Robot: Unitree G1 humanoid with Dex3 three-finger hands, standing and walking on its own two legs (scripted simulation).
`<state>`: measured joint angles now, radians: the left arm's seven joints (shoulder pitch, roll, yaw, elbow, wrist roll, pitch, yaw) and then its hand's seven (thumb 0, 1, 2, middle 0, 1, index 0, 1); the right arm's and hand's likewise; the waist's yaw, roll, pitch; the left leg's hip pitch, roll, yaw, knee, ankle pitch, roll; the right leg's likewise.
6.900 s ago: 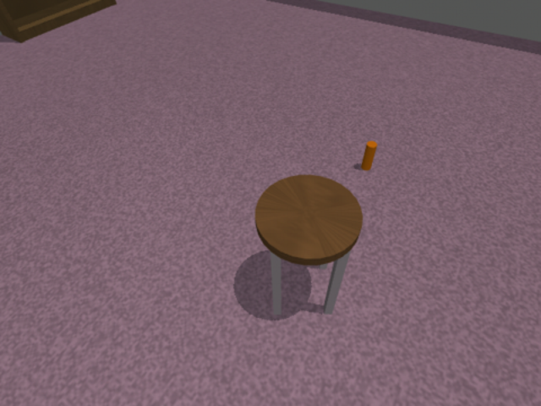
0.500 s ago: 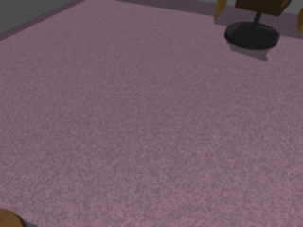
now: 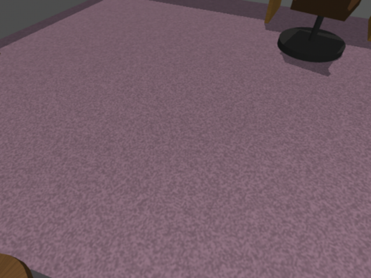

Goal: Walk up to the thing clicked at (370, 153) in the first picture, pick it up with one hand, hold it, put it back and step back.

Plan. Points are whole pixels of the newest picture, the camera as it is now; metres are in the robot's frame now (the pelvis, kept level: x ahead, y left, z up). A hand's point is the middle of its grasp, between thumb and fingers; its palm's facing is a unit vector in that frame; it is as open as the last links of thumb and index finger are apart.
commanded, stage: stand
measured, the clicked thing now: out of the picture +0.48 +1.34 -0.70
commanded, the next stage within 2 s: walk up in 0.46 s
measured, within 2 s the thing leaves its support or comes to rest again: neither
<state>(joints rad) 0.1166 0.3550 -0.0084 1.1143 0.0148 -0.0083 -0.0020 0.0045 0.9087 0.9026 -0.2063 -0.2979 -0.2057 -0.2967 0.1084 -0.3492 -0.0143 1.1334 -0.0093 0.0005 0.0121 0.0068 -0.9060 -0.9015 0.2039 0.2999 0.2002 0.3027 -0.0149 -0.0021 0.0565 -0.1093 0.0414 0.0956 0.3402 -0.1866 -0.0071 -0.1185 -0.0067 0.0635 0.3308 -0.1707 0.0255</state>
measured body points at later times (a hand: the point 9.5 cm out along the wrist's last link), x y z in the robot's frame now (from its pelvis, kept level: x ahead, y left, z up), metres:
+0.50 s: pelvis +0.00 +0.00 +0.00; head +0.01 +0.00 +0.45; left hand +0.08 +0.30 -0.13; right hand +0.07 -0.30 -0.13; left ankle +0.00 +0.12 -0.75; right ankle +0.01 -0.14 -0.74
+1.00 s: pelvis +0.13 -0.05 -0.01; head +0.13 -0.06 +0.44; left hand +0.15 +0.28 -0.11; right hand +0.18 -0.38 -0.13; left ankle +0.21 +0.10 -0.70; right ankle +0.10 -0.16 -0.75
